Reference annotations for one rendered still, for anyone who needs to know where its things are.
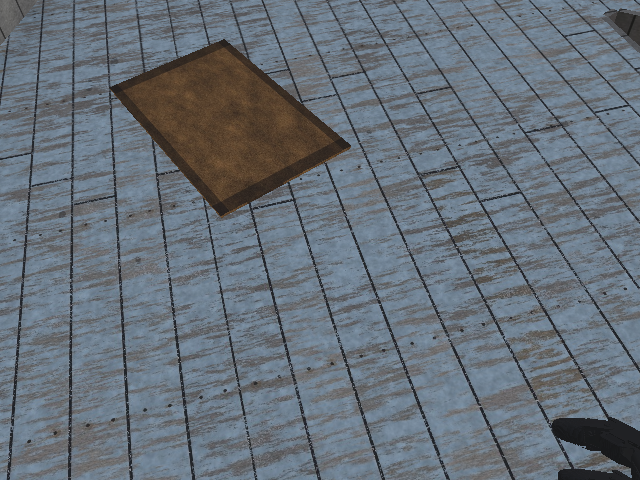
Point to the robot right hand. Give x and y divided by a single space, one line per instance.
615 439

